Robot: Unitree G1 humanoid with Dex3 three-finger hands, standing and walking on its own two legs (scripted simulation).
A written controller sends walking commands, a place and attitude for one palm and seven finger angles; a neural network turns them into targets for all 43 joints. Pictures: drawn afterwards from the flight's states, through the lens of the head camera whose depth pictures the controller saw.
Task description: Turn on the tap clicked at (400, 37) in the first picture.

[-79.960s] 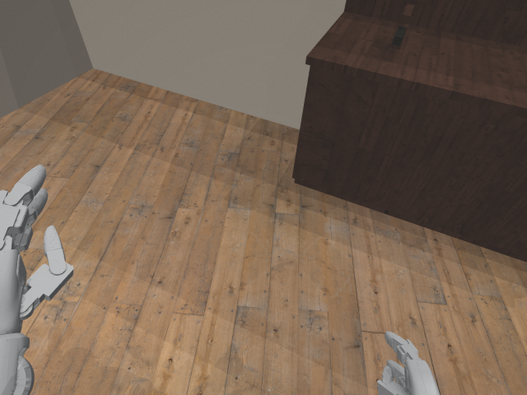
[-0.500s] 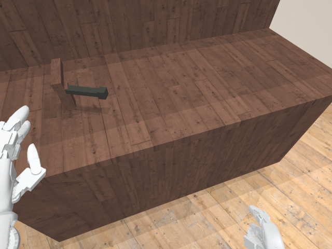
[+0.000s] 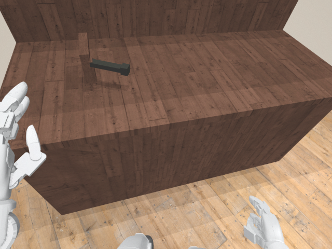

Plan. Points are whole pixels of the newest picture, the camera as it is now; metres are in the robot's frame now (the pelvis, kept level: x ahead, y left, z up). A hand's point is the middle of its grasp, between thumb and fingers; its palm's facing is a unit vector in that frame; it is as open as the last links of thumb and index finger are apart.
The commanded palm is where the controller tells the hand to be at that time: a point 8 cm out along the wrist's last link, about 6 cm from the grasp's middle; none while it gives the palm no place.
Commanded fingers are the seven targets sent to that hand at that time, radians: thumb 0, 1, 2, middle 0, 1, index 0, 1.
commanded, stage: step back with the hand held close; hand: left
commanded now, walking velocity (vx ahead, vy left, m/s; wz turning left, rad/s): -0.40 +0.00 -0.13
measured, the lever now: (125, 69) +0.63 +0.19 +0.07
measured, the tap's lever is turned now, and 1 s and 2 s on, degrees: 62 62 62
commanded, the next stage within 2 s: stop stepping back and stand still in 0.14 s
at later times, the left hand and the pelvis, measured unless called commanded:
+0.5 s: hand out of the picture +0.14 +0.27 +0.18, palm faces +0.28 -0.93 -0.23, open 7.5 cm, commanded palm +0.06 +0.31 +0.20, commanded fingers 0.00 0.90 0.90 -0.20 -0.30 -0.20 -0.30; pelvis -0.13 +0.05 +0.01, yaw -7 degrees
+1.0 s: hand out of the picture +0.05 +0.27 +0.17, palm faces +0.24 -0.94 -0.23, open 7.5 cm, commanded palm +0.00 +0.33 +0.20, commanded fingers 0.00 0.90 0.90 -0.20 -0.30 -0.20 -0.30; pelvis -0.20 +0.08 +0.01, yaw -9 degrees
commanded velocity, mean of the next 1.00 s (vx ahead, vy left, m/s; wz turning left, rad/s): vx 0.10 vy -0.02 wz -0.04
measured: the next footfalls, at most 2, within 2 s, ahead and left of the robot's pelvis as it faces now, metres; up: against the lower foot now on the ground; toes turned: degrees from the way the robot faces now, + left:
right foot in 0.26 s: -0.16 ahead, -0.11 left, +0.00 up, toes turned -1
left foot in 0.42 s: -0.02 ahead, +0.11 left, +0.00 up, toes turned -6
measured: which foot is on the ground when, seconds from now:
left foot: down 0.00-0.24, up 0.26-0.40, down 0.42-0.74, up 0.76-1.00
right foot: up 0.00-0.24, down 0.26-0.42, up 0.44-0.74, down 0.76-1.00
